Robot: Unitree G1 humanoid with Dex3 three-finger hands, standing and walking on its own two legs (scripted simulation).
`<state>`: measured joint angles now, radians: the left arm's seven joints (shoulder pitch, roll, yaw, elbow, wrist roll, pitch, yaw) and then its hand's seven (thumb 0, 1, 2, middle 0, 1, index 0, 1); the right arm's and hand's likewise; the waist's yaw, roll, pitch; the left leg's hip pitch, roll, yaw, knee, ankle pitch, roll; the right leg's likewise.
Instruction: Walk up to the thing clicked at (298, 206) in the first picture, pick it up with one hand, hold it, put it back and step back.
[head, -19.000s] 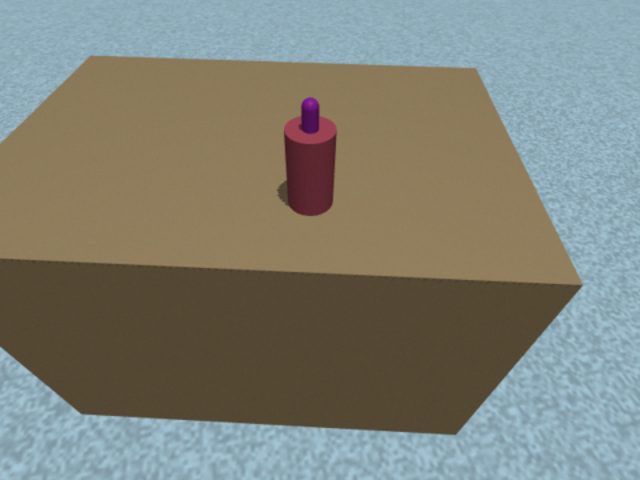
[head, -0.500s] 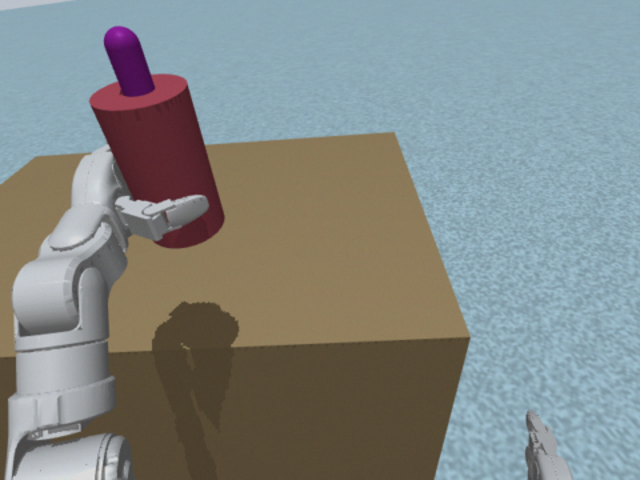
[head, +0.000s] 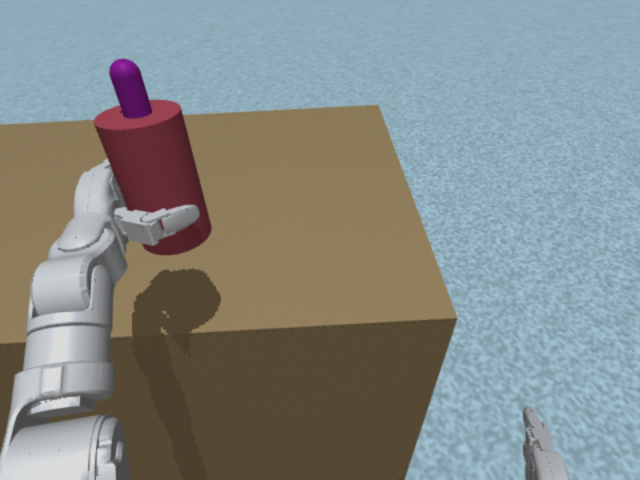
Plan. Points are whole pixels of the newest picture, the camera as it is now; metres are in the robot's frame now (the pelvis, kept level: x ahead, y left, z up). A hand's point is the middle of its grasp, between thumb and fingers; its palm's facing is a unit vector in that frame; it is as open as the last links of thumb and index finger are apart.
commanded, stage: crouch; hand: left
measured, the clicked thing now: (153, 159) +0.41 +0.18 +0.26
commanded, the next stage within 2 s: lower in 0.84 s
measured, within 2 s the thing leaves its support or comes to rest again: rests again in 2.00 s
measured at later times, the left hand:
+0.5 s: hand (159, 201) +0.46 +0.21 +0.17, palm faces +0.21 -0.98 +0.00, open 11.6 cm
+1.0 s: hand (163, 204) +0.48 +0.22 +0.14, palm faces +0.22 -0.98 +0.01, open 11.6 cm
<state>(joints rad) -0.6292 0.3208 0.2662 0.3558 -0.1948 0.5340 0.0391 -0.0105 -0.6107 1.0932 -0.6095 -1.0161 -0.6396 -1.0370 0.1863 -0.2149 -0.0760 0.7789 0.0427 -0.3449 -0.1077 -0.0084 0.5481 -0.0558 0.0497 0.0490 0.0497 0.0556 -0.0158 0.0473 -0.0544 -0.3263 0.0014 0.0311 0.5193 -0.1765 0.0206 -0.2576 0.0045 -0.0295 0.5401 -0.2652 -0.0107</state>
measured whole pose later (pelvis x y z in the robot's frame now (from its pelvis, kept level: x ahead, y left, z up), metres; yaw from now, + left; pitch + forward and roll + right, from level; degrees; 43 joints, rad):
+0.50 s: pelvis +0.03 +0.01 +0.00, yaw -1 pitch +3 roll -1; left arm -0.65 0.38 0.29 0.69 -0.17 0.14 0.00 -0.01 -0.61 1.09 -0.61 -1.02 -0.64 -1.04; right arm 0.21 -0.21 -0.05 0.72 0.04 -0.31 -0.08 -0.01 0.54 -0.06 0.05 0.05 0.05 0.06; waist -0.05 0.03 -0.08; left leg -0.37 0.01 0.05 0.52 -0.21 0.03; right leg -0.28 0.01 -0.01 0.50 -0.27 0.00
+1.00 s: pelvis +0.03 +0.01 +0.00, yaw -1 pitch +6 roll -1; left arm -0.71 0.43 0.32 0.88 -0.16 -0.03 -0.02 -0.01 -0.61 1.10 -0.61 -1.02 -0.64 -1.04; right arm 0.17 -0.22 -0.04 0.70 0.04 -0.19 -0.07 -0.01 0.54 -0.06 0.05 0.05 0.05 0.06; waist -0.09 0.01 -0.07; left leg -0.42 0.02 0.04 0.53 -0.21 0.03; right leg -0.32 0.02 -0.01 0.49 -0.26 0.00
